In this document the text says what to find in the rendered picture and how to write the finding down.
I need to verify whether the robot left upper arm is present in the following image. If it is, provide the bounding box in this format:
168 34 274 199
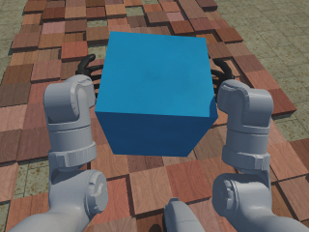
7 169 109 232

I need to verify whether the robot right hand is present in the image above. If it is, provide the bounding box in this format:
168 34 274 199
211 58 235 103

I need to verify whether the robot left hand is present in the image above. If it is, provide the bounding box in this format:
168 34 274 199
75 53 104 98

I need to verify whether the right robot thigh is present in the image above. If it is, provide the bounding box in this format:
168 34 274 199
163 201 206 232

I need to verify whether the robot right forearm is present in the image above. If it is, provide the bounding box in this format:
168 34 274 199
216 79 274 206

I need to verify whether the robot right upper arm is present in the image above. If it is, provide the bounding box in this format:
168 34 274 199
211 173 309 232

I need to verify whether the right robot shin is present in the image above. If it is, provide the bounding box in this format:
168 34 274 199
166 197 180 232

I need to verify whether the robot left forearm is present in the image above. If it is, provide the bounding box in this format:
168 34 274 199
42 74 98 206

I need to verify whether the carton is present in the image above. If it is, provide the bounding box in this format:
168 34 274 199
95 31 218 158

